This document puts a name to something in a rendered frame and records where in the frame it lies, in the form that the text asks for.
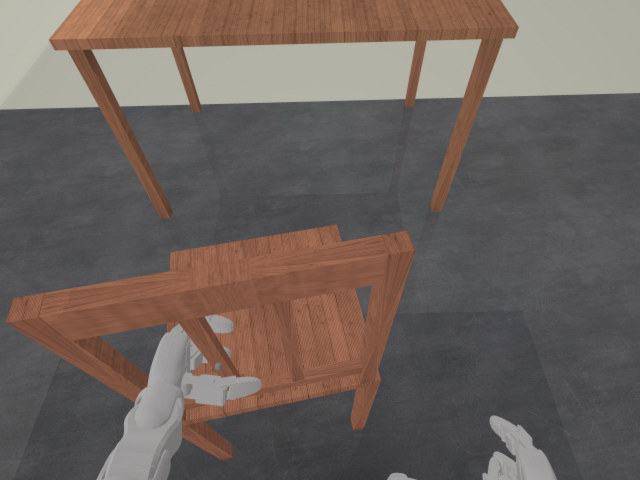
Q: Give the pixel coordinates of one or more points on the table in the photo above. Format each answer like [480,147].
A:
[126,24]

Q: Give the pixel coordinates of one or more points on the chair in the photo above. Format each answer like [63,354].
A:
[298,324]

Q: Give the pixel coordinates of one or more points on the left robot forearm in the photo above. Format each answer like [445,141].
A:
[152,435]

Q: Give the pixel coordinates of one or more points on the robot right hand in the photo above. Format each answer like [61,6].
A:
[531,464]

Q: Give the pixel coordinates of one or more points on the robot left hand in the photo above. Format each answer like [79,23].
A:
[176,355]

